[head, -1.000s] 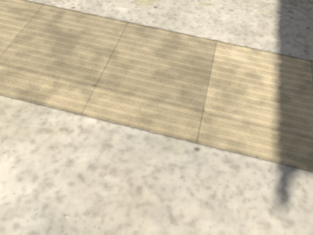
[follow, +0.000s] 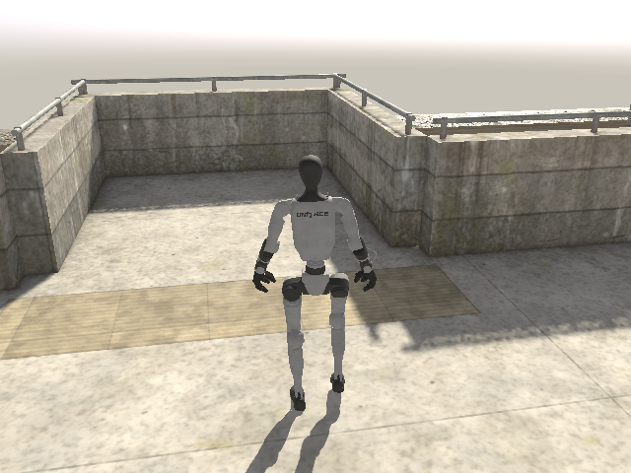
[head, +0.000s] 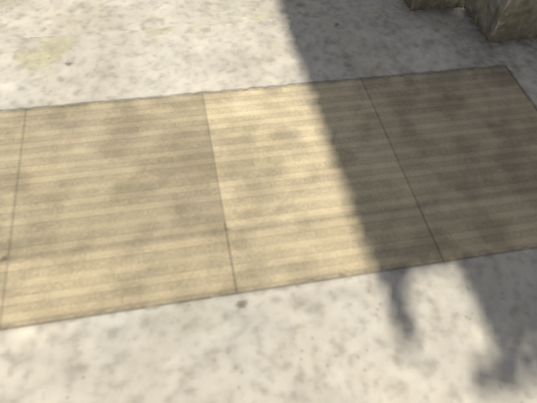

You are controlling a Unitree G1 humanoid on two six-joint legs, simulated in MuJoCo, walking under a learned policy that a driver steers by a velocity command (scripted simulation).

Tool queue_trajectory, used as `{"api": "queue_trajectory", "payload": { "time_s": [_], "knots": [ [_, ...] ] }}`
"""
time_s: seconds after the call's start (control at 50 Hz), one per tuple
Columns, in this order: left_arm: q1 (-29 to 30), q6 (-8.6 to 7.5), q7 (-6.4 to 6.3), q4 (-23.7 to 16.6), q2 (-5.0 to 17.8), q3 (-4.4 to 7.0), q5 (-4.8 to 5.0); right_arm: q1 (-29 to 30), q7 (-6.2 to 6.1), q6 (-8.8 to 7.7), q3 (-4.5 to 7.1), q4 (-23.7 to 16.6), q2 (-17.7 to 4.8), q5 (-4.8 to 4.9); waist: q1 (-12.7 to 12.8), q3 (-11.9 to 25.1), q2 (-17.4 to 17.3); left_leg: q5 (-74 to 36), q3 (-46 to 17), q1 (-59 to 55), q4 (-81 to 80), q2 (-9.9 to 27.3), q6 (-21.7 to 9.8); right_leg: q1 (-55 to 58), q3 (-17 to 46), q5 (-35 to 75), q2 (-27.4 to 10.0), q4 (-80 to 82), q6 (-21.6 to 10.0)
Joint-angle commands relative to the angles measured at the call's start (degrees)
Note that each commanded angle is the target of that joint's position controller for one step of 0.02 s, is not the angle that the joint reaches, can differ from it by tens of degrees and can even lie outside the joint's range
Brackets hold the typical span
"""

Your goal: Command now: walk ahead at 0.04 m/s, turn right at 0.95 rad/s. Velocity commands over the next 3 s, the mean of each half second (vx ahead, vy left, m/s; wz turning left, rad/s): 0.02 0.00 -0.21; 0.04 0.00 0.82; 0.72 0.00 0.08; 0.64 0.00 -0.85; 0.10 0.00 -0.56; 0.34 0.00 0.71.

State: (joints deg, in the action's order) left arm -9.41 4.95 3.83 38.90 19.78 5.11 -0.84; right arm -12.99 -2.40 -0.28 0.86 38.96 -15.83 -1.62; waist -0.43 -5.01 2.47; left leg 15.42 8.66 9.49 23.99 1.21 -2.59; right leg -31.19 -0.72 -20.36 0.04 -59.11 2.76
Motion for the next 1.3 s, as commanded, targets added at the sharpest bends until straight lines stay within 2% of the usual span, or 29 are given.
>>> {"api": "queue_trajectory", "payload": {
  "time_s": [0.02, 0.14, 0.16, 0.18, 0.2, 0.22, 0.26, 0.28, 0.36, 0.46, 0.58, 0.6, 0.62, 0.64, 0.66, 0.7, 0.76, 0.9, 0.96, 1.02, 1.06, 1.1, 1.12, 1.14, 1.16, 1.18, 1.22, 1.26, 1.3],
  "knots": [
    [3.3, -0.43, 0.88, -6.3, 1.1, -0.43, 0.05, -1.5, 0.23, -0.71, 2.61, -2.7, -8.3, -0.02, -1.0, 5.5, -10.8, -37.5, -5.2, -7.6, -3.1, 15.6, -7.5, -1.7, -1.6, 2.1, -1.7, 6.0, -1.1],
    [4.1, -0.84, 0.11, -8.0, 1.2, -0.45, -0.61, -3.9, 1.19, 0.03, 3.71, -1.3, -10.3, 1.58, -1.1, 7.6, -11.5, -43.3, 1.1, -4.3, 8.8, 15.5, -3.5, 13.3, -5.6, -1.4, 2.3, 23.4, -5.5],
    [-1.6, -1.73, -0.79, -6.3, 1.4, -0.23, -1.50, -3.8, 1.25, 0.40, 3.78, -0.6, -10.8, 2.11, 2.4, 10.4, -8.1, -43.2, 2.6, -1.0, 17.4, 13.6, -1.8, 21.8, -4.2, 5.3, 3.8, 31.9, -7.1],
    [-7.0, -2.70, -2.01, -5.4, 6.1, 0.81, -2.47, -5.6, 1.41, 0.54, 3.16, -1.2, -9.3, 2.17, 5.1, 15.2, 0.9, -24.1, 3.0, 10.3, 30.1, 10.7, 1.6, 35.0, 8.1, 18.1, -5.5, 38.0, -10.1],
    [-4.5, -3.01, -3.00, -7.5, 12.5, 1.53, -1.01, -7.3, 1.91, 1.02, 0.80, -5.0, -1.7, 0.96, 1.6, 19.3, 13.5, 23.9, 2.2, 25.7, 41.9, 1.4, 4.8, 42.5, 29.7, 48.4, -26.0, 36.8, -19.1],
    [-9.0, -2.90, -3.85, -5.9, 6.7, 0.49, 1.25, -4.0, 1.51, 2.47, 1.90, -2.4, -6.2, -0.13, 7.2, 22.1, 3.2, 21.9, -6.7, 20.4, 44.8, 3.0, 4.9, 37.3, 21.3, 54.1, -25.2, 35.3, -22.6],
    [1.5, -3.07, -4.96, -4.9, -2.3, -3.53, 0.80, -3.5, 1.91, 3.05, 0.82, -0.9, -3.6, 1.80, 1.4, 11.6, 4.0, 14.9, -9.8, 14.9, 36.1, 4.5, 4.8, 25.0, 9.2, 38.3, -17.7, 39.8, -17.5],
    [5.8, -3.28, -5.59, -4.9, -2.9, -4.10, 0.20, -4.2, 2.08, 3.28, 1.28, 0.4, -4.7, 1.19, -0.5, 7.9, 5.4, 11.7, -9.0, 11.6, 32.2, 3.3, 4.8, 20.7, 5.0, 34.2, -14.1, 41.0, -14.2],
    [3.5, -3.30, -5.91, -3.0, 2.3, -2.51, -0.40, -8.6, 3.18, 3.64, 2.78, 2.7, -6.2, 1.18, -0.4, 7.4, 3.8, 10.8, -6.7, 12.1, 33.3, -0.5, 4.6, 22.4, 0.1, 39.6, -14.5, 38.8, -14.6],
    [2.9, -3.31, -5.81, -2.3, 1.1, -2.17, -0.88, -3.2, 4.13, 4.15, 2.77, -0.5, -3.7, 0.73, 1.1, 4.5, 5.4, 9.4, -5.0, 14.3, 27.9, 1.4, 4.1, 20.6, -0.9, 20.7, -16.8, 40.3, -14.8],
    [3.3, -3.90, -5.18, -1.6, 3.1, -0.69, -0.59, -4.7, 4.94, 3.45, 3.45, -2.7, -3.1, 1.24, -1.2, 7.6, 3.7, 6.7, -2.4, 6.2, 13.4, 0.5, 0.9, 20.8, -4.3, 21.9, -19.4, 32.2, -11.1],
    [2.4, -3.74, -5.01, -1.0, 3.0, -0.43, -0.43, -6.7, 4.73, 2.80, 3.76, -2.1, -3.9, 0.93, -2.4, 8.0, 0.2, 0.7, -4.6, 1.7, 6.4, -0.1, -0.2, 17.6, -7.0, 15.4, -17.5, 26.5, -7.6],
    [0.3, -3.39, -4.59, -1.3, 1.4, -0.58, -0.42, -8.8, 3.93, 1.92, 5.13, -2.0, -9.4, -0.04, -2.8, 6.5, -13.2, -7.3, -20.6, -2.0, -4.9, 8.1, -2.8, 9.3, -11.6, 1.8, -11.3, 12.0, -3.1],
    [6.4, -2.64, -4.67, -6.6, -1.3, -1.68, -0.12, -11.4, 3.61, 1.70, 7.37, -2.3, -17.8, 0.31, -4.2, 3.7, -24.3, -27.4, -44.1, -3.7, -7.5, 19.9, -12.4, -7.1, -7.3, -19.0, 1.3, 2.0, 0.2],
    [7.1, -2.23, -4.98, -6.2, -0.2, -1.81, -0.90, -13.4, 3.36, 2.00, 7.57, -2.1, -16.3, 0.76, -5.2, 6.0, -14.1, -26.3, -41.0, -6.4, -6.7, 19.9, -15.8, -8.6, 1.0, -18.5, -0.2, -5.8, 0.0],
    [5.1, -3.00, -4.79, -4.4, 0.5, -1.57, -0.15, -5.8, 2.50, 2.96, 6.31, -3.4, -12.1, 1.14, -1.2, 3.7, -7.8, -18.3, -31.8, -3.3, -5.7, 13.0, -12.9, -8.4, 3.8, -6.7, -2.3, -5.9, -0.6],
    [2.3, -3.15, -4.52, -2.8, 2.0, -1.20, -1.56, -1.5, 2.36, 2.93, 5.58, -4.9, -9.7, 1.88, 0.2, 7.7, -7.3, -26.9, -27.2, -4.2, -3.6, 7.7, -9.9, -5.1, 3.2, 0.5, -1.0, -6.1, 0.2],
    [4.8, -2.54, -4.90, -4.1, 1.9, -1.84, -0.85, -5.5, 2.30, 2.99, 6.76, -4.2, -12.4, 1.14, -2.5, 7.1, -8.7, -17.4, -34.7, -5.7, -2.7, 5.6, -9.8, -6.8, 5.3, 1.1, 0.8, 5.3, 1.0],
    [6.4, -3.47, -3.96, -4.3, 3.2, -1.82, -1.59, -5.8, 3.33, 2.69, 7.00, -4.8, -13.2, 0.30, -3.7, 7.7, -10.8, 20.8, -43.1, -2.9, -9.2, 4.7, -11.5, -4.9, 6.2, -0.2, 1.8, 10.4, 0.4],
    [9.1, -5.04, -3.42, -4.9, 3.5, -1.88, -0.93, -4.4, 3.94, 1.87, 7.04, -5.1, -13.5, -0.11, -3.7, 4.5, -10.8, 23.7, -46.2, 1.4, -9.2, 3.9, -11.6, -1.9, 6.5, -1.0, 2.6, 16.1, 0.2],
    [7.9, -6.10, -3.43, -4.8, 3.0, -2.11, -0.09, -1.1, 4.23, 1.28, 6.93, -5.9, -13.3, -0.03, -2.0, 4.1, -9.9, 20.5, -46.1, 7.3, -7.3, 2.7, -10.4, 5.8, 6.6, -0.7, 3.1, 21.3, -0.5],
    [-2.4, -6.85, -4.16, -1.8, 2.4, -1.92, 1.17, 5.7, 4.36, 0.97, 6.22, -7.2, -11.6, 0.02, 4.8, 4.9, -8.8, 18.9, -41.6, 19.6, -4.0, -0.4, -7.2, 25.4, 4.0, 5.5, 2.8, 31.3, -2.2],
    [-8.7, -7.36, -5.04, 0.2, 4.0, -1.25, 0.68, 4.7, 4.03, 0.36, 5.27, -6.5, -8.7, -0.05, 7.4, 6.0, -5.3, 21.0, -37.1, 25.9, 2.7, -3.3, -5.0, 35.6, 3.0, 5.9, 1.2, 33.8, -3.0],
    [-13.7, -8.23, -5.66, 1.0, 7.4, -0.51, -0.84, 1.9, 3.61, -0.71, 3.66, -5.6, -3.7, 0.32, 8.3, 8.6, 4.8, 21.4, -27.6, 30.0, 19.9, -9.3, -3.0, 40.3, 16.9, -9.1, -9.4, 40.0, -5.0],
    [-13.0, -8.55, -5.40, 0.4, 12.8, 0.36, -2.69, 3.1, 3.51, -1.49, 2.64, -7.9, -1.7, 1.19, 6.6, 7.1, 8.4, 17.0, -23.1, 38.1, 31.9, -14.2, -1.6, 37.3, 44.5, -31.2, -20.2, 50.5, -9.2],
    [-9.3, -8.69, -4.51, 0.8, 11.7, 0.70, -2.52, 2.3, 3.50, -1.95, 2.57, -8.2, -4.0, 0.62, 2.9, 2.8, 4.5, 10.4, -23.3, 41.9, 38.3, -8.4, -1.8, 32.2, 51.3, -34.1, -22.6, 51.7, -13.3],
    [-7.3, -9.06, -3.12, 0.8, 6.1, -0.43, -0.36, 4.0, 4.50, -2.38, 3.12, -6.4, -7.8, -1.45, 1.5, 1.0, 0.3, 2.0, -19.1, 40.2, 38.0, -3.6, -0.2, 29.0, 37.4, -23.6, -15.7, 48.5, -12.7],
    [-10.0, -9.61, -2.73, 1.9, 4.8, -0.97, 0.34, 5.8, 5.34, -2.42, 2.98, -6.3, -8.2, -3.04, 2.5, 2.4, 4.3, -1.6, -13.2, 35.0, 34.9, -1.0, 2.1, 26.0, 30.0, -15.3, -9.7, 50.1, -13.1],
    [-13.6, -9.94, -2.74, 3.6, 4.6, -0.73, 0.52, 9.6, 5.63, -2.43, 1.81, -7.9, -6.2, -2.42, 3.6, 1.3, 5.1, -3.3, -11.4, 32.8, 30.0, -0.6, 3.6, 23.8, 27.9, -9.2, -7.8, 51.5, -14.6]
  ]
}}
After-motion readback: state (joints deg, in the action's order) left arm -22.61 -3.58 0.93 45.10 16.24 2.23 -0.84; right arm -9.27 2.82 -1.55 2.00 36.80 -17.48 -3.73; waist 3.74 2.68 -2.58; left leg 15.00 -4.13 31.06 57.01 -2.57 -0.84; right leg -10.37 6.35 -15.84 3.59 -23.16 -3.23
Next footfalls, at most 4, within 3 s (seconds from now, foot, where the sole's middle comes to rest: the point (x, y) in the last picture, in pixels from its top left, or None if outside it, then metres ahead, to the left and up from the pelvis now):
0.18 right None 0.10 -0.11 -0.78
0.62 left None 0.08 0.09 -0.78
1.14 right None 0.22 -0.06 -0.78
1.52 left None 0.32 0.27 -0.78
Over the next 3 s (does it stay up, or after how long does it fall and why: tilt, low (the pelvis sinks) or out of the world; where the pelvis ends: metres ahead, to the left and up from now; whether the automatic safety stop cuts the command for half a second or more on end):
stays up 0.80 0.25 0.00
